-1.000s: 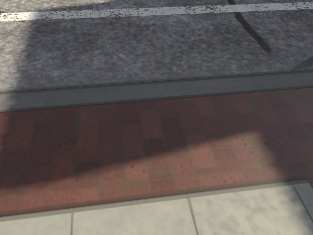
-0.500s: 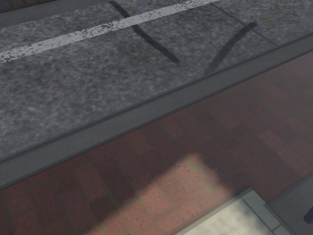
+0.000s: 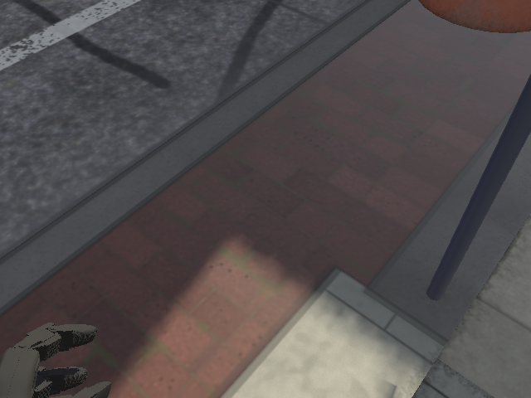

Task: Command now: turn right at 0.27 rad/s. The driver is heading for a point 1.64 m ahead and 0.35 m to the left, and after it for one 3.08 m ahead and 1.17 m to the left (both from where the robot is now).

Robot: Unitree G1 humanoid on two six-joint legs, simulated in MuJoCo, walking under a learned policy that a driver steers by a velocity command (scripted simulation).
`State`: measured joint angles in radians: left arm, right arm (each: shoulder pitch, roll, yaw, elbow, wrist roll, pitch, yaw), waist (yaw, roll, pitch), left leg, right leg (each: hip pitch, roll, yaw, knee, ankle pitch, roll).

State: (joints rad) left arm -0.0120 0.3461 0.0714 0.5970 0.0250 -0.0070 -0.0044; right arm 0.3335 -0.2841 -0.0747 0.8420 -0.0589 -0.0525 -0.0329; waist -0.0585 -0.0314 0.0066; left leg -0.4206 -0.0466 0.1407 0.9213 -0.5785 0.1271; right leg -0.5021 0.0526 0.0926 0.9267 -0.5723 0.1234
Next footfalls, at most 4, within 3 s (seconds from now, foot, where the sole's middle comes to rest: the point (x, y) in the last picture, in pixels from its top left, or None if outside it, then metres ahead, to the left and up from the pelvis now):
0.22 right None -0.07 -0.11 -0.82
0.48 left None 0.03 0.13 -0.72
2.48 right None -0.01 -0.05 -0.82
2.72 left None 0.33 0.22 -0.72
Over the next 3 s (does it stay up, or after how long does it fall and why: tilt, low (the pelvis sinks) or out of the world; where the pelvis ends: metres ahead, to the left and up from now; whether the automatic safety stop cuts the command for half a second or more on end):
stays up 0.37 0.13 0.05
